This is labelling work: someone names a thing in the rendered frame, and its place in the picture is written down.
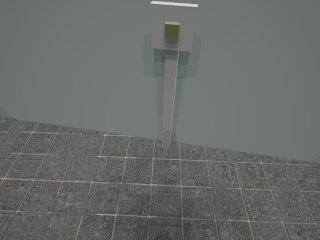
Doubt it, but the button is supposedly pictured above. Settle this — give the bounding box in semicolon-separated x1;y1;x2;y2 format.
164;21;180;40

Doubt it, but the panel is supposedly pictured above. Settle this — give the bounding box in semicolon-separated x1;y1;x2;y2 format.
150;1;198;149

